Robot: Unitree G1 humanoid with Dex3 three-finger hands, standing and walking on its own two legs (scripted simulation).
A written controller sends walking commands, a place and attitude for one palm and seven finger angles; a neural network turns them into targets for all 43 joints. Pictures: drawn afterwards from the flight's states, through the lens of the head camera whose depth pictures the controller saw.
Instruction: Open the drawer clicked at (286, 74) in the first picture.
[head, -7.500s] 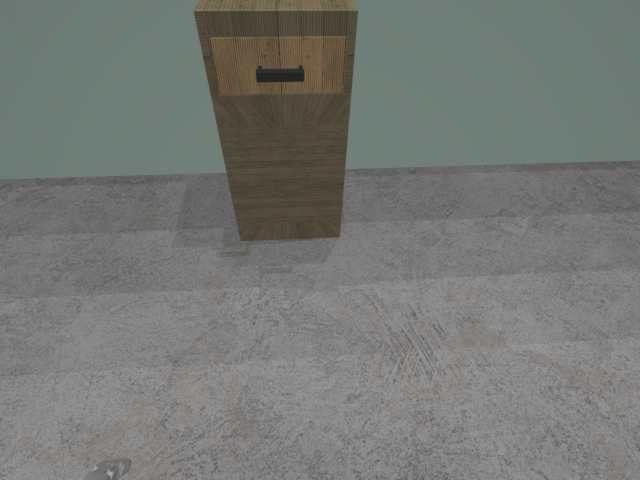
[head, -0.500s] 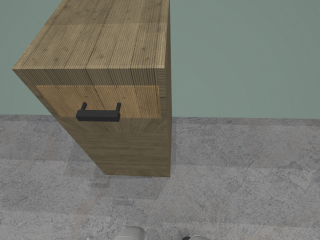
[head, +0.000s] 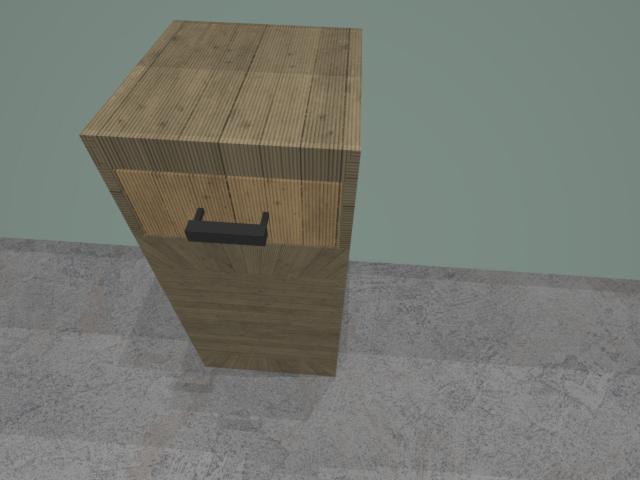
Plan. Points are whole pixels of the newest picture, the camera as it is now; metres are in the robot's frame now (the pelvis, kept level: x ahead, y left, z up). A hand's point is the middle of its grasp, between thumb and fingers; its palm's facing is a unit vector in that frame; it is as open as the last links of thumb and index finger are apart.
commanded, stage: come to a stop and stand still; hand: left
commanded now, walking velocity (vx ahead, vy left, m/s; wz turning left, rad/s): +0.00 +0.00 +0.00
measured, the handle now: (229, 224) +0.51 +0.20 -0.03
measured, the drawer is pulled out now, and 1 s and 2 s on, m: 0.00 0.00 0.00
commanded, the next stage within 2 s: look again from close up in 0.04 s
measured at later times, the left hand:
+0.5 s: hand out of the picture +0.02 +0.18 -0.17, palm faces -0.01 -0.98 -0.22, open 7.4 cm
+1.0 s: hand (172, 398) +0.21 +0.21 -0.02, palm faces -0.01 -0.47 -0.88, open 7.8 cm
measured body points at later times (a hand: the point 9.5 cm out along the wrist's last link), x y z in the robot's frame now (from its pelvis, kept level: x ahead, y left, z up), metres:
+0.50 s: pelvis -0.01 +0.00 +0.00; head +0.00 -0.01 +0.45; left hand +0.02 +0.23 -0.15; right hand -0.02 -0.21 -0.16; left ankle -0.02 +0.11 -0.74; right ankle -0.03 -0.11 -0.74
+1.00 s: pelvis -0.01 +0.00 -0.02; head +0.01 -0.04 +0.43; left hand +0.21 +0.23 +0.03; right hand +0.16 -0.25 -0.12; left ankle -0.02 +0.11 -0.74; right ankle -0.03 -0.11 -0.74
